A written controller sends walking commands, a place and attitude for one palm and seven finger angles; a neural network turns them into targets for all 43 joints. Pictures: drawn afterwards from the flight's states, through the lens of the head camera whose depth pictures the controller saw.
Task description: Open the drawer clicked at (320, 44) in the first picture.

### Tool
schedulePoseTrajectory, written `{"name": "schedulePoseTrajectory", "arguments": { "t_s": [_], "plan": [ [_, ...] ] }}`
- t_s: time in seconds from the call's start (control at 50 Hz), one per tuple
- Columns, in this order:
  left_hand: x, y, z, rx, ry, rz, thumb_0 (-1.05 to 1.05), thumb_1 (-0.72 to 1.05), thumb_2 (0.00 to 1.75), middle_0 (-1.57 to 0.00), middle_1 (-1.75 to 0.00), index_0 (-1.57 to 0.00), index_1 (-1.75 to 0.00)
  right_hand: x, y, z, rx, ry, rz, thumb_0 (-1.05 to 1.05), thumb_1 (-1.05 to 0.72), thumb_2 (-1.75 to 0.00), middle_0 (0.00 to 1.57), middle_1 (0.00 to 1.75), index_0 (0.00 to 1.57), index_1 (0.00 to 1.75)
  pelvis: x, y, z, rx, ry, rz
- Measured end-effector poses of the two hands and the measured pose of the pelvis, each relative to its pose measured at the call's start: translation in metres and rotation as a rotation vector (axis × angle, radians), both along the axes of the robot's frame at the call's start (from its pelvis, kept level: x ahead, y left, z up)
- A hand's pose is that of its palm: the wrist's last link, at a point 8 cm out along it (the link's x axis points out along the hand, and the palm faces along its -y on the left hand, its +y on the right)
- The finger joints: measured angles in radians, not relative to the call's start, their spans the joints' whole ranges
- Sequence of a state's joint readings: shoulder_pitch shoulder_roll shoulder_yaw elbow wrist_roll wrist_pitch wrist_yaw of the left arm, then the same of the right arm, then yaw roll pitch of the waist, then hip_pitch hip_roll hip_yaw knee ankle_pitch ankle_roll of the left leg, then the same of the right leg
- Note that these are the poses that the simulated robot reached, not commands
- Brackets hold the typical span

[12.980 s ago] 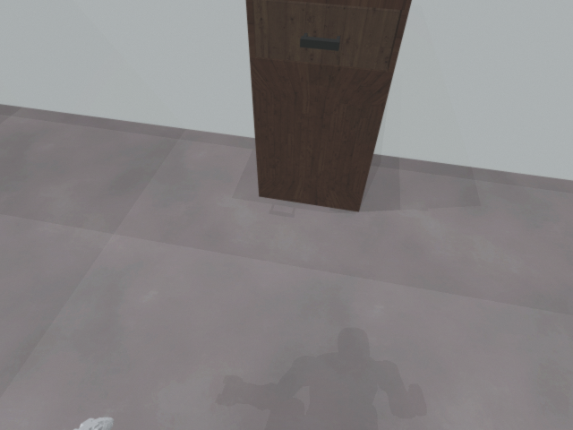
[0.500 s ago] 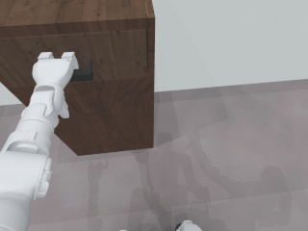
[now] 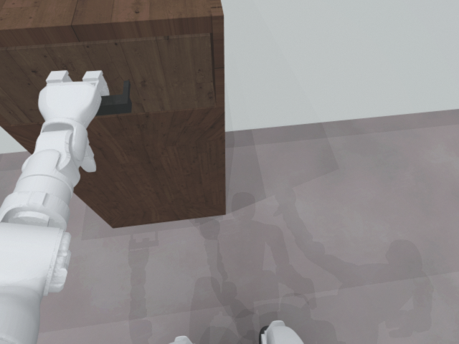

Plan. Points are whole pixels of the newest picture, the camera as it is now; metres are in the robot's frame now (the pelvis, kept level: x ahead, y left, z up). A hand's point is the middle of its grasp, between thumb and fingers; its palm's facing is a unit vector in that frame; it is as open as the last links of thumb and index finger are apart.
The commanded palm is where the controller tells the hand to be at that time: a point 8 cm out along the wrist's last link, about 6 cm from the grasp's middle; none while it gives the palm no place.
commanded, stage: lift the fingers back up to retry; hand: left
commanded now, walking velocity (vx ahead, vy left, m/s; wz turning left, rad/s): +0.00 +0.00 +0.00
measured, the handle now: (98, 97) +0.57 +0.23 +0.06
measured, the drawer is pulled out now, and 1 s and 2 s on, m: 0.00 0.00 0.00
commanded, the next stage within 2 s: re-aim the fingers above the handle in 0.88 s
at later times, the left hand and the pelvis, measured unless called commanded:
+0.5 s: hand (83, 111) +0.50 +0.24 +0.09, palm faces +0.03 -0.01 -1.00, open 14.0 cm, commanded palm +0.48 +0.24 +0.15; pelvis +0.02 +0.00 +0.01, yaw +1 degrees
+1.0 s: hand (72, 102) +0.50 +0.24 +0.11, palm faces -0.02 -0.01 -1.00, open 13.8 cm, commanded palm +0.48 +0.25 +0.17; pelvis +0.02 +0.00 +0.02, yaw +1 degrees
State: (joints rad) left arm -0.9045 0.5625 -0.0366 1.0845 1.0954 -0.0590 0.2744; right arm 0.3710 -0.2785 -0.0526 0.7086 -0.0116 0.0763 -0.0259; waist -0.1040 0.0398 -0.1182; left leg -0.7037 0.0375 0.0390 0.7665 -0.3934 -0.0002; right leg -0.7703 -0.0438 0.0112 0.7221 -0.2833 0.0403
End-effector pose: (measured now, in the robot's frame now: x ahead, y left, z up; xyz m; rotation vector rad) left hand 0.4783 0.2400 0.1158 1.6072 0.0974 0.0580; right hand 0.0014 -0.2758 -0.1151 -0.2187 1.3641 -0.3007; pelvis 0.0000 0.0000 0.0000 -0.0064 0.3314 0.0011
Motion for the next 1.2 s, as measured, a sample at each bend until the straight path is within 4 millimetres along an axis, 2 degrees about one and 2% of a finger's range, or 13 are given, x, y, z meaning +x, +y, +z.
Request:
{"name": "schedulePoseTrajectory", "arguments": {
  "t_s": [0.16,0.36,0.48,0.62,0.76,1.02,1.2],
  "plan": [
    [0.000,0.000,0.001,-0.010,0.002,0.008,0.00,-0.49,0.30,-0.21,-1.22,-0.30,-1.19,0.002,0.003,-0.001,0.011,-0.002,0.002,0.01,-0.91,-0.90,0.21,0.30,0.20,0.30,0.001,0.000,0.001,0.000,0.000,0.000],
    [-0.001,0.000,0.005,-0.031,0.018,-0.010,0.00,-0.49,0.30,-0.25,-1.19,-0.29,-1.15,0.018,0.007,0.002,0.017,-0.032,0.002,0.01,-0.91,-0.90,0.21,0.30,0.20,0.30,0.010,0.002,0.007,-0.004,-0.024,0.003],
    [-0.002,-0.007,0.025,-0.047,-0.056,-0.030,0.00,-0.49,0.30,-0.30,-1.20,-0.31,-1.17,0.034,0.008,0.003,0.033,-0.050,0.020,0.01,-0.91,-0.90,0.21,0.30,0.20,0.30,0.016,0.002,0.010,-0.005,-0.043,0.010],
    [0.003,0.004,0.044,-0.017,-0.025,0.057,0.00,-0.49,0.30,-0.31,-1.20,-0.32,-1.19,0.056,0.008,0.007,0.038,-0.103,0.027,0.01,-0.91,-0.90,0.21,0.30,0.20,0.30,0.018,-0.001,0.016,-0.001,-0.070,0.012],
    [0.004,0.009,0.060,-0.027,0.022,0.032,0.00,-0.49,0.30,-0.32,-1.20,-0.32,-1.20,0.069,0.003,0.014,0.015,-0.133,0.041,0.01,-0.91,-0.90,0.21,0.30,0.20,0.30,0.021,-0.002,0.019,0.001,-0.087,0.014],
    [0.003,0.003,0.048,-0.041,-0.007,-0.023,0.00,-0.49,0.30,-0.32,-1.20,-0.32,-1.20,0.062,-0.002,0.014,0.008,-0.091,0.043,0.01,-0.91,-0.90,0.21,0.30,0.20,0.30,0.023,-0.003,0.018,-0.001,-0.073,0.014],
    [0.003,0.005,0.054,-0.029,-0.014,0.024,0.00,-0.49,0.30,-0.32,-1.20,-0.32,-1.20,0.055,0.005,0.011,0.035,-0.084,0.026,0.01,-0.91,-0.90,0.21,0.30,0.20,0.30,0.023,-0.002,0.020,-0.001,-0.084,0.012]
  ]
}}
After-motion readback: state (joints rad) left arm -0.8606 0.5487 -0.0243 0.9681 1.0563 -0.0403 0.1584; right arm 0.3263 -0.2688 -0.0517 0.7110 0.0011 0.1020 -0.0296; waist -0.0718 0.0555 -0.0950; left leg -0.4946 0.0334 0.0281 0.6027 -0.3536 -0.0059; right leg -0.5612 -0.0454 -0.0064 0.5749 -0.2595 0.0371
